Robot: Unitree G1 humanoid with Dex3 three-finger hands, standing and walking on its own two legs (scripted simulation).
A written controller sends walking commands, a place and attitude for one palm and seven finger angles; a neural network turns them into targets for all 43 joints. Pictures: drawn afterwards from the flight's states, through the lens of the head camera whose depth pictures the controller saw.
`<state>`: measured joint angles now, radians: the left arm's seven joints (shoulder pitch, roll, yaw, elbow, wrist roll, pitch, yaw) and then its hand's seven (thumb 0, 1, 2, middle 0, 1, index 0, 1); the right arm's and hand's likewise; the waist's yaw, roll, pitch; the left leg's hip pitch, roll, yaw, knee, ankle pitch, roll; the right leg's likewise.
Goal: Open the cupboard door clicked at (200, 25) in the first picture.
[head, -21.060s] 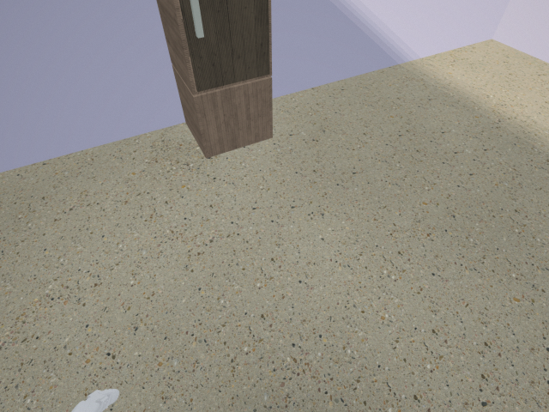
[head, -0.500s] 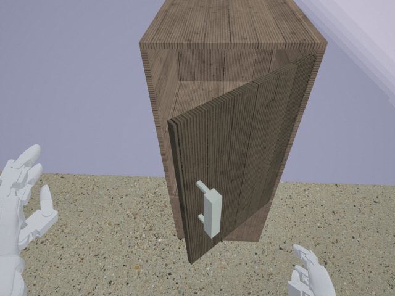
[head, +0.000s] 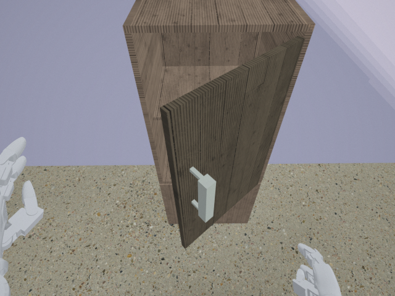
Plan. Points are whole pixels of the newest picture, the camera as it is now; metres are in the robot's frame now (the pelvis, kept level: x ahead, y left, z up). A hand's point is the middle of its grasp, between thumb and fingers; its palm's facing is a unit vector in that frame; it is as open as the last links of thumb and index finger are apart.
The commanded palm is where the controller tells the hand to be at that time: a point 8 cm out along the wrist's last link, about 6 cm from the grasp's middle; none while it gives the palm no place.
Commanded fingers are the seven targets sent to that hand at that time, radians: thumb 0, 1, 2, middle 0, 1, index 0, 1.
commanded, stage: step back with the hand held close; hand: left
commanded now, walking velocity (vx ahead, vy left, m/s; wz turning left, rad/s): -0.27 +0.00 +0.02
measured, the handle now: (200, 194) +0.34 +0.02 -0.01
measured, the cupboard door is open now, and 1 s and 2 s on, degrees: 41 41 41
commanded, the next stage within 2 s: stop stepping back and stand still in 1.12 s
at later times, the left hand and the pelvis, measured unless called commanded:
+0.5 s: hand out of the picture +0.13 +0.27 +0.15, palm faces +0.43 -0.78 -0.45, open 7.4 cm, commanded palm +0.06 +0.31 +0.17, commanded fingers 0.00 0.90 0.90 -0.20 -0.30 -0.20 -0.30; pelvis -0.07 +0.01 -0.02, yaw +1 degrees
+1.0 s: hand out of the picture +0.03 +0.23 +0.16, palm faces +0.28 -0.81 -0.51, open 7.4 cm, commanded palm -0.03 +0.29 +0.17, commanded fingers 0.00 0.90 0.90 -0.20 -0.30 -0.20 -0.30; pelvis -0.17 -0.01 -0.02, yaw +0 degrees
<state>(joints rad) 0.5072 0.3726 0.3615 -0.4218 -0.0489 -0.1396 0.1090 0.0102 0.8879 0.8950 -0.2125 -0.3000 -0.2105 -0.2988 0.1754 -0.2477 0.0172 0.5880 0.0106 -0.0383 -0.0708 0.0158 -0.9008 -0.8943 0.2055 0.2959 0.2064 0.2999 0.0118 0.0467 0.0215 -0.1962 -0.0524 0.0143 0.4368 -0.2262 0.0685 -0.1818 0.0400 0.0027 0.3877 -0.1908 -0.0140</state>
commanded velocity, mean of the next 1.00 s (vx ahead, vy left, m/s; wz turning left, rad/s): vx -0.33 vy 0.00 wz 0.02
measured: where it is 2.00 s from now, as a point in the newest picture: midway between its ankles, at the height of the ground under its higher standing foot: outside the picture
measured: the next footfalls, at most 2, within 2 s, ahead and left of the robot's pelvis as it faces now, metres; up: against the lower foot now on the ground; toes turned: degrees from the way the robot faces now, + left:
right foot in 0.72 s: -0.17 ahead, -0.12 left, +0.00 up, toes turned +4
left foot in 1.14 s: -0.10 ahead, +0.08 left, +0.00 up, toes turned -1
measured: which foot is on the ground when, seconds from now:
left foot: down 0.00-0.96, up 0.98-1.00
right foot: down 0.00-0.56, up 0.58-0.70, down 0.72-1.00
